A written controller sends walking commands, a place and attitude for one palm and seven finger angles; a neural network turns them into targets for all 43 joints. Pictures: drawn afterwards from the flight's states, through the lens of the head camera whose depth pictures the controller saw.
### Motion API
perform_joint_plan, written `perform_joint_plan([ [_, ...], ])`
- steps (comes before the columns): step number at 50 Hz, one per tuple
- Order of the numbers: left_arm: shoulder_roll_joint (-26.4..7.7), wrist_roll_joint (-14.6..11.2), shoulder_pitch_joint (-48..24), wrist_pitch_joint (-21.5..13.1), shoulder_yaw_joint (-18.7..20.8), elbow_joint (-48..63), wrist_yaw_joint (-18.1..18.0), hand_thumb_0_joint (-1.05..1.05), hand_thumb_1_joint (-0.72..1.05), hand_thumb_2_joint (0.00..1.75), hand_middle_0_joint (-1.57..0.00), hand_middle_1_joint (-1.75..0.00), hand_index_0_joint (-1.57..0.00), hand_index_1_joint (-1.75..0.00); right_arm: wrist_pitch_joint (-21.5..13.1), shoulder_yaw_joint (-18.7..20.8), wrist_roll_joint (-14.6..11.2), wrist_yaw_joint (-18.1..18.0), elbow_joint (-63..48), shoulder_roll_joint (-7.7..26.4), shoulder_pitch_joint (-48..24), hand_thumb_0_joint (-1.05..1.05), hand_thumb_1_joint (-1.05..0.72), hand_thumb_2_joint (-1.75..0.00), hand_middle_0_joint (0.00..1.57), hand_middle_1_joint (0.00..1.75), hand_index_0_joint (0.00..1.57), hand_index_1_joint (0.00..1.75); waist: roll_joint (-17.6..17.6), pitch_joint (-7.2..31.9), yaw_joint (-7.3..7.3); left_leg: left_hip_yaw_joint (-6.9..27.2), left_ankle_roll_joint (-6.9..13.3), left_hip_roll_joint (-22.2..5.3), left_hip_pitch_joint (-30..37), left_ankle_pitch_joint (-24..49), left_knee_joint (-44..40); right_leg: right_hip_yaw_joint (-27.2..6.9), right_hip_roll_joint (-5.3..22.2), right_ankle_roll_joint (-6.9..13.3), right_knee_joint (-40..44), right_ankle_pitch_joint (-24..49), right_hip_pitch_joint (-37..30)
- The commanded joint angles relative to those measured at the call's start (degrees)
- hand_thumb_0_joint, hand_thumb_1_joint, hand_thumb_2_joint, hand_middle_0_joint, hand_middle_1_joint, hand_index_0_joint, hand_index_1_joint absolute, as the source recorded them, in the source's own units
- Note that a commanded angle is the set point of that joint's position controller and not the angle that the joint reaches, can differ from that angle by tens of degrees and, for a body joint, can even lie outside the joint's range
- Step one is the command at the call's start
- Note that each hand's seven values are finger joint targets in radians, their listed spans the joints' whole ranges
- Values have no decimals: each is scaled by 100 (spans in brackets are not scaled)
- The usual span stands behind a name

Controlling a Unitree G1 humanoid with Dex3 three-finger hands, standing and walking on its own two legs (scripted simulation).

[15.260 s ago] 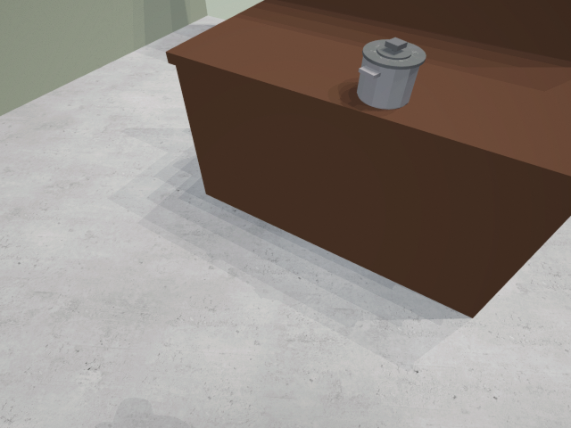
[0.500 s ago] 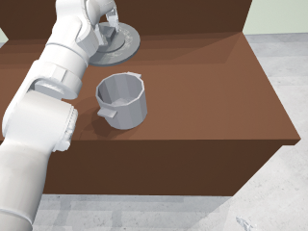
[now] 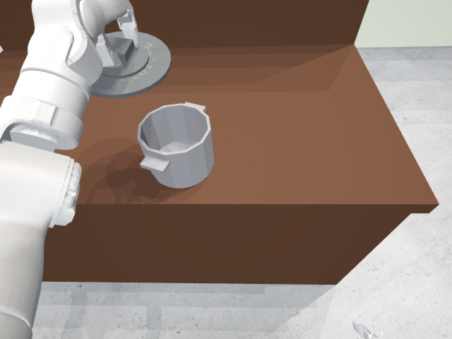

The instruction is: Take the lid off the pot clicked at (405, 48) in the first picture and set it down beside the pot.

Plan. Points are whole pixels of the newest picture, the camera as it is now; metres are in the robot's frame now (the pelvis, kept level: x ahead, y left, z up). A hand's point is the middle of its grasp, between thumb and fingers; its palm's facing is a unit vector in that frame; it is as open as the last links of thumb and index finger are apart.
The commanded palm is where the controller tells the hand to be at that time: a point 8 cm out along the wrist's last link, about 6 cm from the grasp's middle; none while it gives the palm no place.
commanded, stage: move the lid sideways beside the pot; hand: left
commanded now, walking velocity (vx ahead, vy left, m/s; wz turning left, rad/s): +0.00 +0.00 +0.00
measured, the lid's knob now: (117, 49) +0.52 +0.16 +0.25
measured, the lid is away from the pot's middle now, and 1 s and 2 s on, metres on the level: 0.07 0.17 0.23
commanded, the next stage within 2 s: lower the lid onto the table in 1.58 s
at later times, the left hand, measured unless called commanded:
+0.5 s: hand (68, 56) +0.49 +0.23 +0.26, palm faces -0.25 -0.06 -0.97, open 7.7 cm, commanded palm +0.49 +0.23 +0.33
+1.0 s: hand (38, 54) +0.48 +0.27 +0.26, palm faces -0.24 -0.07 -0.97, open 7.7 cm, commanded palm +0.48 +0.27 +0.33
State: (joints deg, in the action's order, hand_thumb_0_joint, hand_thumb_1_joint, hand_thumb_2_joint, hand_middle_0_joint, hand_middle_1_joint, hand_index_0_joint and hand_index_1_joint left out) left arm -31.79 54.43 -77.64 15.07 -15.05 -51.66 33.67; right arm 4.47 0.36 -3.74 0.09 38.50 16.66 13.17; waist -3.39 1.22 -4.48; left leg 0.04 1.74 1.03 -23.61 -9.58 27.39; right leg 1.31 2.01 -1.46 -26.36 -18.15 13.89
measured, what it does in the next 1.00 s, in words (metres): stands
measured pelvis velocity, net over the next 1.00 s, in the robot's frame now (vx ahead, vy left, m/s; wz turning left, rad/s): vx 0.00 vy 0.01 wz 0.00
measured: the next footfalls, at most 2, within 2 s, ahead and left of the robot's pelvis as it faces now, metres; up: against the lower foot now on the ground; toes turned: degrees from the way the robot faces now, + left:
none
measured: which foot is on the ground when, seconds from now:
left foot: down 0.00-1.00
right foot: down 0.00-1.00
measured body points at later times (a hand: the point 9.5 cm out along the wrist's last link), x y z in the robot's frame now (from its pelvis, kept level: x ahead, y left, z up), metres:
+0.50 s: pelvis +0.00 +0.01 +0.00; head +0.05 +0.00 +0.45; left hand +0.49 +0.23 +0.31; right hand +0.08 -0.26 -0.13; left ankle +0.04 +0.10 -0.74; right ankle -0.06 -0.14 -0.74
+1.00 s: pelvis +0.00 +0.01 +0.00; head +0.06 +0.00 +0.44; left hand +0.49 +0.27 +0.32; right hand +0.07 -0.26 -0.13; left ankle +0.04 +0.10 -0.74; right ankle -0.06 -0.14 -0.74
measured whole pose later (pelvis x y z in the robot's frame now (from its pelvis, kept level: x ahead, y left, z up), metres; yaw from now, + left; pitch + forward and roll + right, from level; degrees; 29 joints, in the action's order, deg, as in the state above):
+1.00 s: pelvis +0.00 +0.01 +0.00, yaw +0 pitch +7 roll -2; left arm -44.6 56.6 -76.7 7.0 -8.8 -55.5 34.4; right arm 6.1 -0.3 -4.7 -0.7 38.7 17.0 15.2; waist -3.2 0.5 -5.3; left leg 0.2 2.3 0.6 -26.5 -10.7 29.9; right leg 1.3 1.5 -2.0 -25.5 -17.5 15.3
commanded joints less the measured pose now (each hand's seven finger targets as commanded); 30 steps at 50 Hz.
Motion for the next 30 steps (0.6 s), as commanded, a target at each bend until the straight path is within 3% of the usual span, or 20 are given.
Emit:
perform_joint_plan([
  [1,-1491,130,-3598,-59,575,1109,-278,0,73,91,-105,-113,-77,-104,-163,259,-44,-24,-631,784,-104,0,-90,-90,20,30,20,30,346,2615,-87,118,296,217,2466,1588,169,171,-419,346,240,2449,412],
  [2,-1266,52,-3455,-84,392,1074,-260,0,73,91,-105,-113,-77,-104,-161,280,-27,-14,-610,800,-59,0,-90,-90,20,30,20,30,246,2547,-105,122,301,208,2468,1701,218,185,-391,362,242,2507,477],
  [3,-1416,112,-3510,-76,506,1103,-268,0,73,91,-105,-113,-77,-104,-138,273,-33,-5,-579,802,-43,0,-90,-90,20,30,20,30,344,2538,-106,138,293,192,2466,1682,201,197,-435,338,238,2493,466],
  [4,-1504,122,-3813,-115,530,1407,-273,0,73,91,-105,-113,-77,-104,-141,264,-39,2,-609,813,-95,0,-90,-90,20,30,20,30,145,2648,-90,166,278,188,2570,1727,201,208,-433,355,220,2479,471],
  [6,-1551,126,-3746,-174,589,1449,-278,0,73,91,-105,-113,-77,-104,-171,279,-22,-6,-622,781,-50,0,-90,-90,20,30,20,30,45,2819,-77,214,281,186,2720,1852,238,218,-449,364,206,2390,509],
  [7,-1694,105,-3476,-195,693,1243,-278,0,73,91,-105,-113,-77,-104,-170,288,-3,7,-607,830,-25,0,-90,-90,20,30,20,30,90,2767,-42,243,283,182,2663,2019,296,201,-422,386,198,2476,492],
  [10,-1523,122,-3376,-164,527,874,-234,0,73,91,-105,-113,-77,-104,-104,254,-63,-11,-571,812,-26,0,-90,-90,20,30,20,30,331,2369,-105,158,285,192,2368,1443,182,249,-451,348,276,2164,612],
  [11,-1611,113,-3323,-168,576,818,-239,0,73,91,-105,-113,-77,-104,-87,257,-68,-20,-545,837,9,0,-90,-90,20,30,20,30,336,2334,-108,161,274,177,2323,1375,160,270,-453,349,284,2105,623],
  [14,-1449,117,-3848,-270,366,1396,-270,0,73,91,-105,-113,-77,-104,-132,270,-46,-25,-560,816,-21,0,-90,-90,20,30,20,30,-97,2699,-142,239,266,143,2748,1591,224,270,-480,361,257,1989,753],
  [16,-1797,143,-3706,-326,655,1180,-280,0,73,91,-105,-113,-77,-104,-152,270,-36,-64,-509,845,97,0,-90,-90,20,30,20,30,66,2724,-126,255,269,139,2705,1517,200,266,-491,365,278,1948,681],
  [20,-1962,123,-3657,-389,710,971,-263,0,73,91,-105,-113,-77,-104,-154,260,-55,-95,-463,882,163,0,-90,-90,20,30,20,30,195,2542,-126,224,288,161,2459,1321,161,267,-478,354,308,2009,581],
  [22,-1920,113,-3398,-433,641,777,-271,0,73,91,-105,-113,-77,-104,-156,269,-49,-101,-425,916,216,0,-90,-90,20,30,20,30,118,2426,-139,229,270,127,2429,1439,184,285,-454,368,313,1990,661],
  [24,-2108,193,-3585,-474,753,911,-288,0,73,91,-105,-113,-77,-104,-148,266,-52,-95,-448,904,215,0,-90,-90,20,30,20,30,61,2549,-125,224,278,139,2482,1323,180,268,-489,359,329,1918,623],
  [27,-1924,149,-3620,-549,589,1114,-275,0,73,91,-105,-113,-77,-104,-183,287,-48,-103,-477,892,221,0,-90,-90,20,30,20,30,-143,2627,-125,262,270,104,2659,1584,230,281,-478,381,305,1909,723],
  [28,-2116,161,-3736,-573,748,1327,-288,0,73,91,-105,-113,-77,-104,-168,290,-41,-88,-457,897,259,0,-90,-90,20,30,20,30,-209,2764,-106,291,272,96,2762,1730,242,283,-508,366,289,1984,671],
  [30,-2097,187,-3547,-565,771,1079,-274,0,73,91,-105,-113,-77,-104,-166,296,-47,-89,-458,883,320,0,-90,-90,20,30,20,30,-207,2757,-119,305,275,110,2785,1868,274,286,-519,371,287,1948,752],
])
